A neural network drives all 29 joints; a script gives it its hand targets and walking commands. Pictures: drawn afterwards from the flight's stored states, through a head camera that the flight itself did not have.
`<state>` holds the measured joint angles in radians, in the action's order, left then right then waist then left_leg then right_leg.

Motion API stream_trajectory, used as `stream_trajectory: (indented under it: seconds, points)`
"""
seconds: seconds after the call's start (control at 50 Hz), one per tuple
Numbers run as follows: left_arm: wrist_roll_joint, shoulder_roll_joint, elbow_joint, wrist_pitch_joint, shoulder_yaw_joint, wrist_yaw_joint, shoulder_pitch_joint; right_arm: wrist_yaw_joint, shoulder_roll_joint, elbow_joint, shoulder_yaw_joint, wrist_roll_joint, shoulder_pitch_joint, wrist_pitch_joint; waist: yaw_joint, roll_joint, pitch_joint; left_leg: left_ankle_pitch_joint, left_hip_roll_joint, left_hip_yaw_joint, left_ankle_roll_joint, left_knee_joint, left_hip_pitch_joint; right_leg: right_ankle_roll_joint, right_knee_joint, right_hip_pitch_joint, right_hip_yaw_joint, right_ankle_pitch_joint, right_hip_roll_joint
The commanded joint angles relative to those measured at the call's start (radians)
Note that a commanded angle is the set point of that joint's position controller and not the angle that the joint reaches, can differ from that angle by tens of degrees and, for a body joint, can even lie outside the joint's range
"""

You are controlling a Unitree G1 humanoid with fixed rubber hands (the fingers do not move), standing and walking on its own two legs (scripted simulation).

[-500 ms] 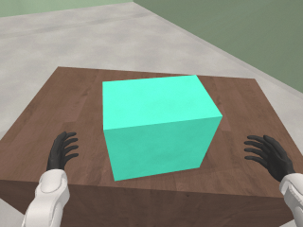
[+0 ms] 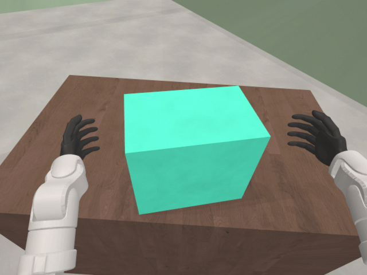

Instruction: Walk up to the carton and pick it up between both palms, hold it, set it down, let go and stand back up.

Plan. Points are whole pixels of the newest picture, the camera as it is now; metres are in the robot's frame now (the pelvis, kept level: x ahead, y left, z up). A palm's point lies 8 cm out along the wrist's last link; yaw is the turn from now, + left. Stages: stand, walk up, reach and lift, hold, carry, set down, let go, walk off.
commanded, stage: reach and lift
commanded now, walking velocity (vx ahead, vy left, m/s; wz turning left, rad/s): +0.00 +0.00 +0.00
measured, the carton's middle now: (188, 151) +0.45 +0.00 +0.02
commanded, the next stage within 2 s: none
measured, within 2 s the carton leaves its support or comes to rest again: neither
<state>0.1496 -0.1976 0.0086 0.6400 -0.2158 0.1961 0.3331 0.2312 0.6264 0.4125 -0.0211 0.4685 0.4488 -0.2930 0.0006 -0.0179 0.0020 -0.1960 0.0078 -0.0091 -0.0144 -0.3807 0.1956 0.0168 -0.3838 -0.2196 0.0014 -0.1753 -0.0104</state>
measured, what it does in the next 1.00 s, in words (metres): stands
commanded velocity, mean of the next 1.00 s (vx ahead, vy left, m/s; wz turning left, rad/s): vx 0.00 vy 0.00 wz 0.00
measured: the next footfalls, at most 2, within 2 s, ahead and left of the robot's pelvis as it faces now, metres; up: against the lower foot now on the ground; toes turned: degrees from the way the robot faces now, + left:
none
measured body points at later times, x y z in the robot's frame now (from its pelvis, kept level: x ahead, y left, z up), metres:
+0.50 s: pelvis +0.01 +0.00 +0.00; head +0.04 +0.01 +0.45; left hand +0.39 +0.25 +0.17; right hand +0.44 -0.24 +0.19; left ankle +0.00 +0.13 -0.75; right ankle +0.02 -0.11 -0.75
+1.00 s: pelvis +0.01 +0.00 +0.00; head +0.06 +0.00 +0.45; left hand +0.43 +0.25 +0.17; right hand +0.48 -0.24 +0.19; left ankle +0.00 +0.13 -0.75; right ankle +0.02 -0.11 -0.75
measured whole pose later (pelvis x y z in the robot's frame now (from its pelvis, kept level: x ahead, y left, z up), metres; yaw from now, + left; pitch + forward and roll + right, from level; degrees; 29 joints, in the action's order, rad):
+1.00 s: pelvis +0.01 +0.00 +0.00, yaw +0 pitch +10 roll +0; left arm 0.17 -0.27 -0.35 0.66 -0.24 0.19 0.79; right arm 0.20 0.66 0.83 0.15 0.54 0.95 -0.31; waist 0.06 -0.02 0.08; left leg -0.19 0.02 -0.01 -0.02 -0.38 0.36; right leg 0.02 -0.37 -0.37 0.00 -0.16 -0.02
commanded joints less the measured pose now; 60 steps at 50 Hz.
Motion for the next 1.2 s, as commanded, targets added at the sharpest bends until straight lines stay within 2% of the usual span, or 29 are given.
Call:
stream_trajectory:
  seconds: [0.0, 0.22, 0.34, 0.5, 0.58, 0.64, 0.7, 0.76, 0.86, 0.92, 0.98, 1.02, 1.08, 1.18]
  points:
    - [0.038, -0.225, 0.111, -0.007, -0.067, -0.013, 0.448, -0.032, 0.262, -0.056, -0.038, 0.063, 0.531, 0.02, 0.154, 0.0, 0.44, 0.271, -0.003, 0.042, -0.035, 0.051, -0.009, 0.039, 0.053, 0.146, -0.043, 0.261, -0.073]
    - [0.027, -0.268, 0.048, 0.023, -0.082, -0.015, 0.58, -0.047, 0.282, 0.014, 0.014, 0.103, 0.687, 0.007, 0.185, 0.009, 0.548, 0.371, -0.002, 0.053, -0.047, 0.015, 0.004, 0.032, 0.031, 0.189, -0.036, 0.377, -0.085]
    - [0.035, -0.282, -0.028, 0.036, -0.066, -0.019, 0.664, -0.05, 0.29, 0.077, 0.027, 0.114, 0.782, 0.002, 0.187, 0.006, 0.57, 0.353, -0.003, 0.055, -0.045, 0.009, 0.038, 0.027, 0.027, 0.19, -0.028, 0.371, -0.082]
    - [0.046, -0.307, -0.063, 0.047, -0.052, -0.015, 0.772, -0.054, 0.305, 0.152, 0.037, 0.12, 0.888, -0.006, 0.186, 0.015, 0.639, 0.401, -0.002, 0.06, -0.054, -0.01, 0.04, 0.023, 0.012, 0.2, -0.011, 0.436, -0.087]
    - [0.049, -0.312, -0.118, 0.052, -0.038, -0.012, 0.826, -0.05, 0.307, 0.216, 0.053, 0.13, 0.944, -0.014, 0.189, 0.019, 0.642, 0.41, 0.001, 0.058, -0.059, -0.016, 0.043, 0.022, 0.01, 0.181, 0.001, 0.432, -0.089]
    - [0.051, -0.323, -0.162, 0.045, -0.037, -0.006, 0.868, -0.047, 0.306, 0.23, 0.074, 0.137, 0.99, -0.013, 0.208, 0.009, 0.663, 0.409, 0.001, 0.06, -0.057, -0.02, 0.052, 0.022, 0.011, 0.175, 0.003, 0.426, -0.088]
    - [0.049, -0.327, -0.204, 0.041, -0.031, -0.002, 0.903, -0.043, 0.304, 0.267, 0.088, 0.144, 1.02, -0.014, 0.213, 0.017, 0.665, 0.419, 0.002, 0.06, -0.059, -0.022, 0.056, 0.023, 0.007, 0.165, 0.008, 0.428, -0.086]
    - [0.06, -0.337, -0.235, 0.027, -0.027, 0.002, 0.937, -0.043, 0.294, 0.269, 0.11, 0.154, 1.054, -0.009, 0.225, 0.0, 0.695, 0.435, 0.0, 0.063, -0.055, -0.03, 0.069, 0.017, -0.001, 0.171, 0.008, 0.469, -0.084]
    - [0.035, -0.299, -0.328, -0.003, -0.012, -0.011, 0.882, -0.04, 0.257, 0.381, 0.142, 0.144, 0.988, 0.002, 0.217, 0.013, 0.671, 0.455, 0.0, 0.059, -0.058, -0.032, 0.062, 0.021, 0.0, 0.16, 0.014, 0.474, -0.082]
    - [0.027, -0.287, -0.365, -0.032, -0.008, -0.022, 0.849, -0.045, 0.232, 0.387, 0.147, 0.126, 0.963, 0.026, 0.216, 0.005, 0.655, 0.472, -0.004, 0.059, -0.058, -0.037, 0.067, 0.018, -0.003, 0.167, 0.015, 0.497, -0.081]
    - [0.022, -0.276, -0.331, -0.074, 0.001, -0.028, 0.835, -0.055, 0.212, 0.339, 0.134, 0.102, 0.95, 0.062, 0.216, 0.016, 0.711, 0.506, -0.005, 0.058, -0.062, -0.049, 0.062, 0.016, -0.015, 0.176, 0.017, 0.524, -0.082]
    - [0.01, -0.27, -0.34, -0.095, 0.002, -0.034, 0.813, -0.061, 0.21, 0.343, 0.112, 0.078, 0.93, 0.08, 0.205, 0.022, 0.729, 0.528, -0.004, 0.052, -0.067, -0.058, 0.039, 0.015, -0.017, 0.161, 0.02, 0.531, -0.084]
    - [-0.005, -0.244, -0.413, -0.113, 0.014, -0.046, 0.767, -0.065, 0.197, 0.412, 0.093, 0.039, 0.879, 0.095, 0.182, 0.027, 0.713, 0.513, -0.002, 0.046, -0.069, -0.058, 0.019, 0.018, -0.003, 0.121, 0.03, 0.481, -0.086]
    - [-0.03, -0.215, -0.485, -0.167, 0.017, -0.06, 0.734, -0.072, 0.166, 0.456, 0.085, -0.016, 0.854, 0.139, 0.189, 0.028, 0.67, 0.473, -0.002, 0.051, -0.069, -0.052, 0.037, 0.022, 0.014, 0.083, 0.034, 0.399, -0.089]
